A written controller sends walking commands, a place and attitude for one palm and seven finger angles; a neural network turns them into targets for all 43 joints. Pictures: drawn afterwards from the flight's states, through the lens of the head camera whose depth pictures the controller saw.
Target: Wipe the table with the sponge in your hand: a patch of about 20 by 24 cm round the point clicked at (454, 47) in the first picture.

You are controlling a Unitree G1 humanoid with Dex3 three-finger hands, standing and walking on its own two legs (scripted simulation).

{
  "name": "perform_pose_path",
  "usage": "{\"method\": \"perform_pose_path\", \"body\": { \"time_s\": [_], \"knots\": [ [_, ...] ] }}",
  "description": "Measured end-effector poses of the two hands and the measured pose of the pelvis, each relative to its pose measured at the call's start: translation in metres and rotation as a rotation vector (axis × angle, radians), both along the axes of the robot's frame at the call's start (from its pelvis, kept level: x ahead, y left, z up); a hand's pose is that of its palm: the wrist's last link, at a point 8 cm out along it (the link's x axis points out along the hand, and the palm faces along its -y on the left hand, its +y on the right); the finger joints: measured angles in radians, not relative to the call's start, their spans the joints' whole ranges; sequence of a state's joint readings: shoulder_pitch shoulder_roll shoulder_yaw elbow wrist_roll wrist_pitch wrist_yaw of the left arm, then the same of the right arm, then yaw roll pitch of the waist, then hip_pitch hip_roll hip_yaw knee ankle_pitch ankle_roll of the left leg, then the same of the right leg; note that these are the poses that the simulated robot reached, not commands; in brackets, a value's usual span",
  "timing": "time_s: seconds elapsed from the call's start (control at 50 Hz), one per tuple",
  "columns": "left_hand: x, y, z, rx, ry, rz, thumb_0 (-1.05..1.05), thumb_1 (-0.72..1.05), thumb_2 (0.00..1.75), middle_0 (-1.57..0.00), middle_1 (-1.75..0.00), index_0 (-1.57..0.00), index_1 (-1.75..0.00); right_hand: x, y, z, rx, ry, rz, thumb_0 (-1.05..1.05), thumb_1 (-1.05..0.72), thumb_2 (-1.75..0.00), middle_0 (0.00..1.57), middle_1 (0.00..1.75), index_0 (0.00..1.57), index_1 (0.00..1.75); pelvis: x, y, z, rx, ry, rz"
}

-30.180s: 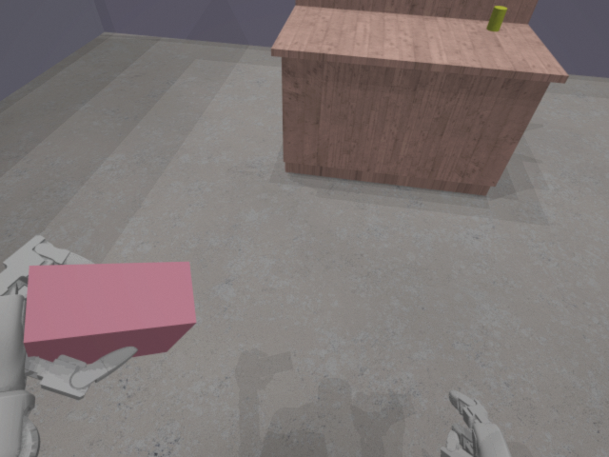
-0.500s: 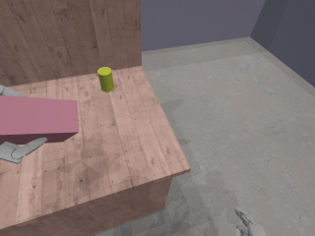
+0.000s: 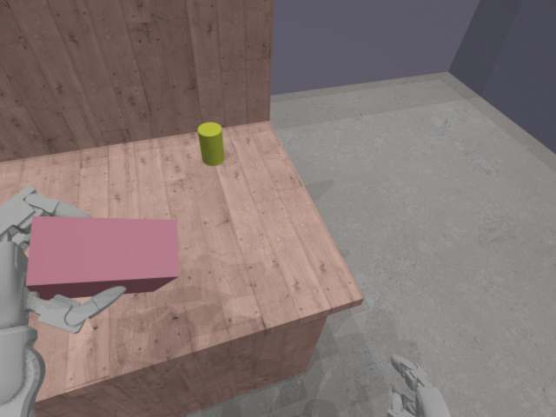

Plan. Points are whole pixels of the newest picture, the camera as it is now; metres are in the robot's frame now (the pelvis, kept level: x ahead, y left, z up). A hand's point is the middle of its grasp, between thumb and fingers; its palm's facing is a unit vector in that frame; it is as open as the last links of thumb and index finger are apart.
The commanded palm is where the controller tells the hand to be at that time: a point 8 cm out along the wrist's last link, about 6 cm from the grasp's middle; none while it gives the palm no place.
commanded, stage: look again from close up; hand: left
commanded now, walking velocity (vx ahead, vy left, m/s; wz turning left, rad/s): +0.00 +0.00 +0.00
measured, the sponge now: (126, 260) +0.24 +0.22 +0.13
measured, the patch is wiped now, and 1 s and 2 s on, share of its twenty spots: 0.00 0.00 0.00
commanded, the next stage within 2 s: shuffle to correct the standing spot in 0.42 s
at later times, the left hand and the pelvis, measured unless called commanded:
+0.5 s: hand (100, 251) +0.24 +0.24 +0.15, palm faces +0.35 -0.85 -0.40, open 10.4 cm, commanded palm +0.18 +0.27 +0.18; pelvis +0.03 -0.01 +0.00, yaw +0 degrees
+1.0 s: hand (43, 291) +0.19 +0.28 +0.15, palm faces +0.35 -0.83 -0.44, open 10.4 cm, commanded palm +0.13 +0.31 +0.18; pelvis -0.02 +0.03 +0.00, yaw +1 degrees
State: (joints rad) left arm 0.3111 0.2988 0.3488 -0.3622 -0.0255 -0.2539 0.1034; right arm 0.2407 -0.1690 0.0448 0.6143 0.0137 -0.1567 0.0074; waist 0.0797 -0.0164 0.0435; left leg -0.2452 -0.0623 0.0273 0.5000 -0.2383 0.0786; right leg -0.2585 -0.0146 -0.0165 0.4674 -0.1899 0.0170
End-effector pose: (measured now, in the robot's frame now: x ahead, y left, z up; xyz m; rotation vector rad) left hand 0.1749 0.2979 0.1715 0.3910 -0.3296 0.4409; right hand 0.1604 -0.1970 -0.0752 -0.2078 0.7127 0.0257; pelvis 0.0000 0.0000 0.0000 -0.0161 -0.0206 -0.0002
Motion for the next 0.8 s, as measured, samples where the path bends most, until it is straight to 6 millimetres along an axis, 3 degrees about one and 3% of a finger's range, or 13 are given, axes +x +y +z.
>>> {"method": "perform_pose_path", "body": {
  "time_s": [0.12,0.24,0.34,0.46,0.56,0.7,0.8],
  "knots": [
    [0.030,-0.021,-0.015,0.000,0.071,-0.115,0.00,-0.55,1.03,-0.71,-1.31,-0.76,-1.27,0.014,-0.002,0.010,-0.017,-0.022,-0.014,0.02,-0.90,-0.90,0.20,0.30,0.21,0.30,0.009,-0.004,0.002,-0.005,0.010,-0.003],
    [0.042,-0.019,0.010,0.118,0.031,-0.161,0.00,-0.55,1.03,-0.71,-1.31,-0.76,-1.27,0.027,-0.022,0.021,-0.062,-0.040,-0.053,0.01,-0.90,-0.90,0.20,0.30,0.21,0.30,0.019,-0.007,0.003,-0.013,0.025,-0.001],
    [0.036,-0.020,0.023,0.156,0.021,-0.162,0.00,-0.55,1.03,-0.71,-1.31,-0.76,-1.27,0.032,-0.037,0.023,-0.086,-0.034,-0.081,0.01,-0.91,-0.90,0.20,0.30,0.20,0.30,0.027,-0.006,0.004,-0.013,0.031,0.000],
    [0.027,-0.016,0.005,0.092,0.109,-0.107,0.00,-0.55,1.03,-0.71,-1.31,-0.76,-1.27,0.032,-0.043,0.019,-0.085,-0.022,-0.100,0.01,-0.91,-0.90,0.20,0.30,0.20,0.30,0.028,-0.008,0.005,-0.010,0.022,0.001],
    [0.019,-0.019,-0.005,0.032,0.124,-0.074,0.00,-0.55,1.03,-0.71,-1.31,-0.76,-1.27,0.027,-0.041,0.019,-0.075,-0.028,-0.090,0.01,-0.91,-0.90,0.20,0.30,0.20,0.30,0.021,-0.013,0.005,-0.007,0.006,0.004],
    [0.004,-0.033,0.011,0.053,0.044,-0.104,0.00,-0.55,1.03,-0.71,-1.30,-0.76,-1.27,0.019,-0.035,0.021,-0.060,-0.066,-0.062,0.01,-0.91,-0.90,0.20,0.30,0.20,0.30,0.004,-0.016,0.003,-0.011,0.006,0.004],
    [-0.007,-0.026,0.008,0.088,0.062,-0.117,0.00,-0.55,1.03,-0.71,-1.30,-0.76,-1.27,0.005,-0.035,0.014,-0.068,-0.041,-0.069,0.01,-0.91,-0.90,0.20,0.30,0.20,0.30,-0.009,-0.008,0.000,-0.020,0.028,0.006]
  ]
}}
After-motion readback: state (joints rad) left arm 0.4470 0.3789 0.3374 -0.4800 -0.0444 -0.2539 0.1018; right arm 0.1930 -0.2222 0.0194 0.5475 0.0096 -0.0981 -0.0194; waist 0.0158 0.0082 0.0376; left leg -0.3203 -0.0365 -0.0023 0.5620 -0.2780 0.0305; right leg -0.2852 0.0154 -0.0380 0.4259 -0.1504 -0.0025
